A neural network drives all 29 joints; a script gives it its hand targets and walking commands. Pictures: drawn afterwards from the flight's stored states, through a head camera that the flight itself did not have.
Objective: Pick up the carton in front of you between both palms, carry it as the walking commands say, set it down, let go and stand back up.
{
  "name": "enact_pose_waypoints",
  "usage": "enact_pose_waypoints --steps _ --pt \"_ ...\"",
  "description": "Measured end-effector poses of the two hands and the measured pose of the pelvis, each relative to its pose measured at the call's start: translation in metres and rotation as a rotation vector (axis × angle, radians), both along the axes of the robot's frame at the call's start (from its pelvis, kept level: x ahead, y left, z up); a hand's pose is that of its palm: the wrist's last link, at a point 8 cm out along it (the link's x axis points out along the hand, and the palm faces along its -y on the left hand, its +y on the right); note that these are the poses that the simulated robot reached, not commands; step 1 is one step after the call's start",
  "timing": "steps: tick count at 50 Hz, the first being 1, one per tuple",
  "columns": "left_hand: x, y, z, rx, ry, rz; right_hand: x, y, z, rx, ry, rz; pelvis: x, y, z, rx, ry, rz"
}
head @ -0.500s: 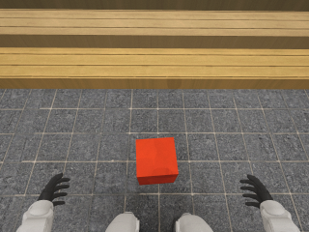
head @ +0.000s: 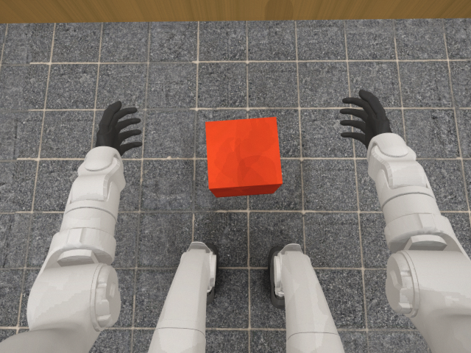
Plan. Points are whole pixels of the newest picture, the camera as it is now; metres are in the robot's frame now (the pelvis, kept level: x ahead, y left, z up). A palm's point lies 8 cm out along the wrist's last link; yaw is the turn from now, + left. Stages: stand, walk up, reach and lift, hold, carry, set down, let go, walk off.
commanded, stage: reach and lift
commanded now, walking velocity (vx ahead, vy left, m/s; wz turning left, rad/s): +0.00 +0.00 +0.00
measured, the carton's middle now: (242, 161) +0.50 +0.01 -0.55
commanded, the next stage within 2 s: none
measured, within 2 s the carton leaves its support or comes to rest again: leaves its support in 1.92 s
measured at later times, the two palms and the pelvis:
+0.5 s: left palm (157, 129) +0.49 +0.20 -0.21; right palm (332, 116) +0.53 -0.18 -0.21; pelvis +0.01 +0.00 -0.09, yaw +0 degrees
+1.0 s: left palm (178, 157) +0.48 +0.20 -0.44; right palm (307, 149) +0.51 -0.17 -0.43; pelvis -0.04 +0.01 -0.27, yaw +2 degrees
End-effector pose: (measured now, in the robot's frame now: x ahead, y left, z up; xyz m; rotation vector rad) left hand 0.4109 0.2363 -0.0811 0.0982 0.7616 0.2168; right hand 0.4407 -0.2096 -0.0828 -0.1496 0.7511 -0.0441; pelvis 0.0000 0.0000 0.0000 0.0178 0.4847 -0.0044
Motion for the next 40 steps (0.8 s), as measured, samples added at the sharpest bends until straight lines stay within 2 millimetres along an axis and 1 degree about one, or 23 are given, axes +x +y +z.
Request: enact_pose_waypoints --steps 5,8,10,12,14,17,21,23,26,29,32,35,38,40 --pt "0.036 -0.010 -0.011 -0.040 -0.049 0.025 0.044 0.014 -0.005 0.035 -0.064 -0.015 -0.014 -0.001 -0.016 0.000 0.075 0.007" --pt "0.060 -0.018 -0.014 -0.050 -0.089 0.027 0.066 0.019 -0.011 0.036 -0.076 -0.018 -0.017 -0.002 -0.025 0.003 0.116 0.008" --pt "0.073 -0.023 -0.018 -0.053 -0.118 0.023 0.078 0.022 -0.014 0.037 -0.100 -0.004 -0.017 -0.003 -0.029 0.004 0.149 0.004" --pt "0.079 -0.029 -0.028 -0.058 -0.125 0.021 0.085 0.025 -0.020 0.043 -0.115 -0.003 -0.014 -0.003 -0.033 0.002 0.184 0.004" --pt "0.081 -0.035 -0.039 -0.061 -0.123 0.011 0.086 0.027 -0.033 0.053 -0.104 -0.003 -0.011 -0.003 -0.036 0.002 0.216 0.005" --pt "0.080 -0.037 -0.060 -0.058 -0.110 0.016 0.086 0.030 -0.054 0.069 -0.100 -0.009 -0.005 -0.002 -0.045 0.001 0.265 -0.001" --pt "0.081 -0.035 -0.090 -0.050 -0.116 0.026 0.088 0.031 -0.086 0.069 -0.103 -0.031 0.002 -0.001 -0.065 0.003 0.324 0.000" --pt "0.081 -0.035 -0.109 -0.047 -0.107 0.020 0.087 0.031 -0.105 0.070 -0.104 -0.041 0.004 -0.001 -0.077 0.000 0.341 0.002" --pt "0.080 -0.035 -0.140 -0.050 -0.098 0.021 0.084 0.031 -0.141 0.065 -0.080 -0.055 0.007 0.001 -0.100 -0.001 0.370 0.006" --pt "0.077 -0.030 -0.176 -0.045 -0.082 0.031 0.082 0.031 -0.177 0.047 -0.076 -0.046 0.006 0.002 -0.126 0.004 0.389 0.004" --pt "0.073 -0.024 -0.217 -0.045 -0.060 0.033 0.077 0.032 -0.218 0.031 -0.054 -0.043 0.004 0.003 -0.153 0.002 0.400 0.008" --pt "0.070 -0.020 -0.250 -0.057 -0.081 0.037 0.074 0.035 -0.255 0.030 -0.068 -0.045 -0.001 0.004 -0.180 0.001 0.402 0.018" --pt "0.066 -0.018 -0.280 -0.060 -0.074 0.041 0.074 0.040 -0.282 0.048 -0.079 -0.047 -0.008 0.006 -0.206 -0.006 0.373 0.021" --pt "0.065 -0.018 -0.297 -0.049 -0.068 0.030 0.072 0.041 -0.298 0.045 -0.073 -0.046 -0.013 0.007 -0.221 -0.008 0.355 0.025"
